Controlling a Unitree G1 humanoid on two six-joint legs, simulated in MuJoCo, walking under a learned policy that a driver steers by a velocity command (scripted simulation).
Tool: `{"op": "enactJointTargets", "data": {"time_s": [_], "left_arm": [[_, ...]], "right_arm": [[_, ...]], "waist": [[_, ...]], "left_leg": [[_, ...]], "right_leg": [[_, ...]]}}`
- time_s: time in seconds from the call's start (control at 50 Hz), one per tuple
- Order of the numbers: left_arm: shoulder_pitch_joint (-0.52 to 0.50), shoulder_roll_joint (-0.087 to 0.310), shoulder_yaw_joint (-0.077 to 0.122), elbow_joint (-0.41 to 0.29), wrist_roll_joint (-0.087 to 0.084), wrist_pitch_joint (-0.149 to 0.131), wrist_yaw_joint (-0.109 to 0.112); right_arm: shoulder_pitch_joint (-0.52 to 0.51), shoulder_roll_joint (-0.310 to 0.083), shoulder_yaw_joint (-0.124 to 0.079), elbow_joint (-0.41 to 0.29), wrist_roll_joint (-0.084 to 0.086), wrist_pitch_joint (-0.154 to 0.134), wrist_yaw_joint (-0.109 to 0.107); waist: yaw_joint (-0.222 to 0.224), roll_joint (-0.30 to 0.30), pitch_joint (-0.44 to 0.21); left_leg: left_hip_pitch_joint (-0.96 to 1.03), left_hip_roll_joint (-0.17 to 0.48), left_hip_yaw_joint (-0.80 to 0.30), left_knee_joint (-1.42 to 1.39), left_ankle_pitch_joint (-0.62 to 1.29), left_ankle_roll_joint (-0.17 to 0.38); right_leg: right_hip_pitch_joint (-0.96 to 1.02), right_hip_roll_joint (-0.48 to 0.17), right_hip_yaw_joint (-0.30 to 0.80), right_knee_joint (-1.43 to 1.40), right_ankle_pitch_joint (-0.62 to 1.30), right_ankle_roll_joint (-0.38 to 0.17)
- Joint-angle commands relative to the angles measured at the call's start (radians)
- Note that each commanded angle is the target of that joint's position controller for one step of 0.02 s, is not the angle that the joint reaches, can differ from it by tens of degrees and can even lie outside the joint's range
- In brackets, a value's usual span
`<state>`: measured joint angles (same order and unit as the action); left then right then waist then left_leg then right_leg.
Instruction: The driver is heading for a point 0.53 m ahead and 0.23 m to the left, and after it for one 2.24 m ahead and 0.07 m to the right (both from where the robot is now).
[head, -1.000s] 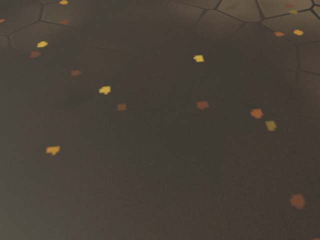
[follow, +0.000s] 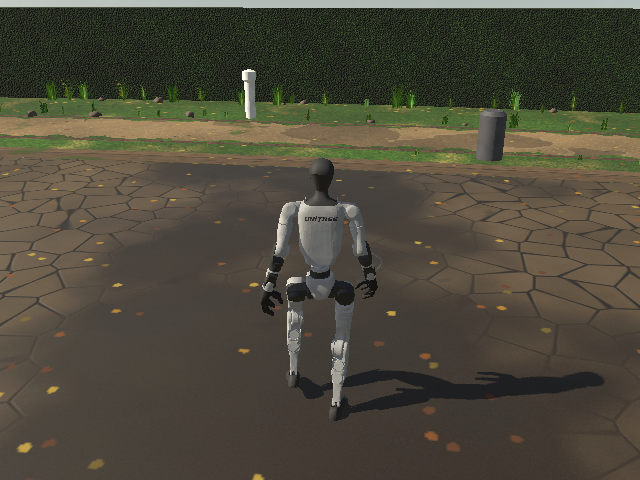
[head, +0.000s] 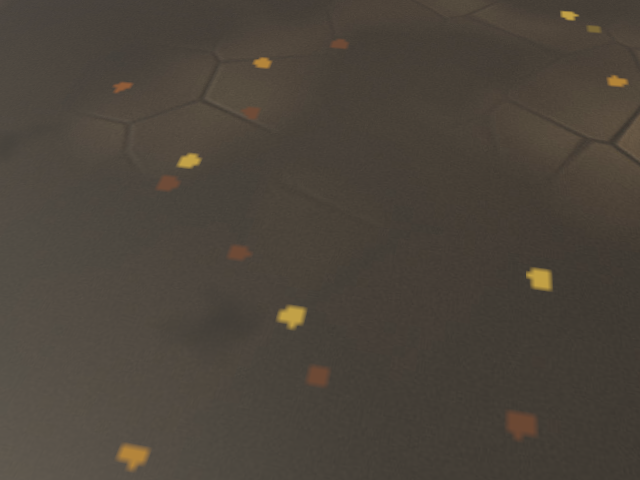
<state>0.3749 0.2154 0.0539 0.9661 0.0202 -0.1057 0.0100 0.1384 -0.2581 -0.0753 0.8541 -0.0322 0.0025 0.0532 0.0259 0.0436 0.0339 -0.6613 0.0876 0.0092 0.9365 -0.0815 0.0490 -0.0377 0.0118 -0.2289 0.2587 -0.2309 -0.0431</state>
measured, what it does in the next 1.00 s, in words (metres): walks ahead, turning left: left foot, then right foot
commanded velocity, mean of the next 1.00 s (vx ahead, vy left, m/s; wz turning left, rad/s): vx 0.50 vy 0.00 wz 0.38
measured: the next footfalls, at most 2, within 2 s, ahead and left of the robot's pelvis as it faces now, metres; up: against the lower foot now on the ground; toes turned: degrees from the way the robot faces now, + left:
left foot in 0.20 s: +0.25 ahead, +0.11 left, +0.00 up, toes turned +13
right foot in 0.76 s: +0.61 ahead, +0.07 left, +0.00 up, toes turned +25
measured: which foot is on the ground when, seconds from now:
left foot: up 0.00-0.18, down 0.20-0.78, up 0.80-1.00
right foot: down 0.00-0.22, up 0.24-0.74, down 0.76-1.00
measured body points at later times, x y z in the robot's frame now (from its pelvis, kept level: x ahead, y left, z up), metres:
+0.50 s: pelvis +0.26 +0.08 +0.00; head +0.28 +0.10 +0.45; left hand +0.33 +0.36 -0.12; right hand +0.35 -0.19 -0.12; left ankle +0.21 +0.10 -0.75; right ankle +0.41 -0.07 -0.67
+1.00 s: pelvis +0.54 +0.12 +0.00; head +0.57 +0.12 +0.45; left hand +0.46 +0.38 -0.13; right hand +0.76 -0.07 -0.12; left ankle +0.52 +0.26 -0.68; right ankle +0.58 +0.06 -0.75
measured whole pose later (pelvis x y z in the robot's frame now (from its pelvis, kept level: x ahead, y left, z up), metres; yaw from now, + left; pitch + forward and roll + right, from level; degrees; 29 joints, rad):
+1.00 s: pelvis +0.54 +0.12 +0.00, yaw +20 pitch +0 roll +0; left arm 0.36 0.25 0.05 0.89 0.00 -0.06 -0.02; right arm 0.19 -0.27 -0.03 0.78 -0.05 -0.05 0.02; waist 0.03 0.04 0.04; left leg -0.53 0.04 -0.04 0.99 -0.29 0.01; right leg -0.19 0.11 0.04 0.35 -0.16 -0.09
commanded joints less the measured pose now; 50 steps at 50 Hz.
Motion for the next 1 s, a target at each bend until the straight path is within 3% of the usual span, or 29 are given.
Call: {"op": "enactJointTargets", "data": {"time_s": [0.02,0.1,0.14,0.18,0.2,0.22,0.24,0.26,0.28,0.3,0.32,0.36,0.42,0.52,0.64,0.7,0.72,0.74,0.76,0.78,0.8,0.82,0.84,0.86,0.92,1.0], "left_arm": [[-0.014,0.118,0.019,-0.053,0.000,-0.016,0.004],[0.047,0.146,0.028,-0.029,0.002,0.004,0.014],[0.050,0.169,0.033,-0.025,0.005,0.019,0.019],[0.048,0.200,0.041,-0.025,0.004,0.041,0.018],[0.036,0.202,0.040,-0.037,0.001,0.049,0.015],[0.049,0.136,0.024,-0.086,-0.010,0.047,0.008],[0.005,0.105,0.022,-0.166,-0.009,0.034,-0.010],[-0.130,0.159,0.030,-0.190,0.001,0.026,-0.014],[-0.142,0.133,0.020,-0.196,-0.012,0.013,-0.017],[-0.112,0.128,0.019,-0.174,-0.010,0.009,-0.014],[-0.100,0.129,0.022,-0.172,0.010,0.023,-0.013],[-0.065,0.118,0.020,-0.165,0.031,0.059,-0.018],[-0.136,0.105,0.016,-0.197,0.029,0.082,-0.026],[-0.333,0.114,0.011,-0.268,0.023,0.083,-0.029],[-0.492,0.116,-0.007,-0.342,0.011,0.063,-0.039],[-0.389,0.128,-0.006,-0.316,0.011,0.049,-0.038],[-0.308,0.151,0.005,-0.289,0.010,0.045,-0.030],[-0.172,0.170,0.017,-0.245,0.008,0.039,-0.018],[-0.027,0.205,0.029,-0.214,0.017,0.030,-0.005],[0.083,0.320,0.056,-0.209,0.037,0.029,0.000],[0.049,0.296,0.057,-0.182,0.008,0.046,-0.015],[-0.066,0.225,0.042,-0.203,-0.012,0.053,-0.024],[-0.127,0.164,0.028,-0.214,-0.015,0.051,-0.030],[-0.138,0.142,0.019,-0.207,-0.007,0.048,-0.031],[-0.085,0.152,0.019,-0.160,-0.015,0.031,-0.030],[-0.019,0.184,0.032,-0.136,-0.022,0.034,-0.022]], "right_arm": [[-0.101,0.005,0.018,-0.089,-0.001,-0.009,0.015],[-0.178,-0.013,0.019,-0.130,-0.008,-0.010,0.022],[-0.152,-0.027,0.012,-0.129,-0.012,-0.009,0.015],[0.000,-0.058,-0.007,-0.090,-0.013,-0.017,0.003],[0.165,-0.090,-0.026,-0.037,-0.021,-0.027,-0.011],[0.276,-0.199,-0.059,-0.020,-0.033,-0.031,-0.027],[0.239,-0.288,-0.076,-0.046,-0.002,-0.021,-0.033],[0.251,-0.260,-0.069,-0.041,0.010,-0.009,-0.042],[0.201,-0.211,-0.056,-0.032,0.017,-0.011,-0.050],[0.150,-0.160,-0.043,-0.035,0.021,-0.018,-0.052],[0.115,-0.134,-0.034,-0.038,0.029,-0.028,-0.056],[0.103,-0.115,-0.023,-0.046,0.035,-0.049,-0.054],[0.164,-0.149,-0.030,-0.033,0.035,-0.064,-0.048],[0.278,-0.153,-0.030,-0.016,0.033,-0.062,-0.050],[0.362,-0.165,-0.029,-0.007,0.019,-0.058,-0.065],[0.325,-0.164,-0.022,-0.003,0.017,-0.068,-0.075],[0.313,-0.176,-0.024,-0.001,0.015,-0.074,-0.074],[0.300,-0.186,-0.025,0.004,0.012,-0.076,-0.069],[0.300,-0.166,-0.018,-0.002,0.012,-0.081,-0.064],[0.407,-0.077,0.000,-0.030,0.043,-0.082,-0.057],[0.429,-0.104,-0.001,-0.020,0.023,-0.084,-0.055],[0.355,-0.122,-0.001,-0.026,-0.004,-0.079,-0.055],[0.258,-0.125,0.004,-0.043,-0.013,-0.082,-0.049],[0.211,-0.115,0.007,-0.062,-0.013,-0.082,-0.044],[0.211,-0.089,0.021,-0.077,-0.025,-0.062,-0.033],[0.064,-0.070,0.038,-0.132,-0.019,-0.053,-0.030]], "waist": [[-0.006,-0.117,0.052],[0.014,-0.117,0.066],[-0.005,-0.137,0.038],[-0.069,-0.143,-0.057],[-0.142,-0.096,-0.149],[-0.168,0.043,-0.265],[-0.117,0.195,-0.316],[-0.152,0.019,-0.227],[-0.113,-0.008,-0.115],[-0.062,-0.058,-0.052],[-0.027,-0.056,-0.030],[0.005,-0.039,-0.054],[-0.006,-0.028,-0.032],[-0.077,0.004,0.010],[-0.128,0.024,0.023],[-0.074,0.043,0.009],[-0.041,0.050,-0.023],[0.025,0.025,-0.089],[0.090,-0.005,-0.179],[0.066,-0.222,-0.338],[0.028,-0.292,-0.323],[-0.018,-0.162,-0.139],[-0.015,-0.068,-0.058],[-0.027,-0.065,-0.016],[-0.058,-0.121,-0.032],[-0.032,-0.115,-0.001]], "left_leg": [[0.018,0.000,0.047,-0.155,0.080,0.005],[0.048,-0.028,0.106,-0.272,-0.015,0.052],[0.127,-0.083,0.144,-0.304,-0.116,0.088],[0.304,-0.162,0.163,-0.352,-0.194,0.134],[0.528,-0.180,0.132,-0.434,-0.155,0.168],[0.828,0.054,-0.198,-0.474,-0.308,0.249],[0.982,0.271,-0.739,-0.635,-0.247,0.374],[0.938,0.244,-0.638,-0.665,-0.150,0.345],[0.814,0.220,-0.496,-0.663,-0.046,0.317],[0.687,0.162,-0.400,-0.675,0.080,0.271],[0.607,0.113,-0.335,-0.683,0.162,0.246],[0.544,0.065,-0.280,-0.696,0.244,0.239],[0.513,0.033,-0.265,-0.728,0.220,0.233],[0.599,0.024,-0.308,-0.734,0.196,0.198],[0.707,0.037,-0.356,-0.651,0.342,0.183],[0.693,0.056,-0.318,-0.622,0.475,0.130],[0.696,0.049,-0.297,-0.548,0.628,0.111],[0.698,0.011,-0.249,-0.384,0.718,0.092],[0.588,-0.032,-0.212,-0.161,0.566,0.077],[0.322,-0.174,-0.127,0.219,0.097,0.024],[0.144,-0.245,-0.125,0.354,-0.420,0.021],[0.065,-0.157,-0.132,0.392,-0.342,0.026],[0.063,-0.111,-0.114,0.339,-0.270,0.023],[0.073,-0.079,-0.099,0.277,-0.242,0.018],[0.144,-0.051,-0.069,0.162,-0.227,-0.023],[0.086,-0.030,-0.029,-0.017,-0.159,-0.076]], "right_leg": [[-0.035,-0.265,0.073,-0.122,0.333,-0.092],[0.090,-0.300,0.019,-0.062,0.466,-0.081],[0.137,-0.303,-0.020,0.052,0.741,-0.069],[0.144,-0.299,-0.042,0.317,0.927,-0.062],[0.037,-0.281,-0.062,0.556,0.804,-0.033],[-0.276,-0.225,-0.062,0.884,0.363,0.012],[-0.628,-0.006,0.080,1.172,-0.331,0.067],[-0.739,-0.058,0.230,1.181,-0.246,0.057],[-0.737,-0.102,0.237,1.114,-0.145,0.047],[-0.666,-0.136,0.242,1.007,-0.099,0.043],[-0.604,-0.149,0.249,0.950,-0.092,0.052],[-0.528,-0.147,0.246,0.897,-0.082,0.073],[-0.571,-0.137,0.228,0.798,-0.004,0.097],[-0.688,-0.114,0.237,0.590,0.160,0.106],[-0.664,-0.048,0.233,0.395,0.194,0.077],[-0.450,-0.022,0.207,0.281,0.174,0.015],[-0.339,0.010,0.190,0.272,0.124,-0.008],[-0.192,0.037,0.168,0.218,0.119,-0.035],[0.018,-0.052,0.257,0.214,0.088,-0.073],[0.293,-0.327,0.709,0.191,-0.011,-0.207],[0.287,-0.398,1.038,0.023,-0.011,-0.269],[0.141,-0.361,0.938,0.009,-0.125,-0.262],[0.025,-0.313,0.798,0.000,-0.080,-0.242],[-0.046,-0.257,0.703,-0.017,0.023,-0.217],[-0.118,-0.178,0.582,-0.037,0.265,-0.204],[-0.156,-0.151,0.535,-0.085,0.248,-0.222]]}}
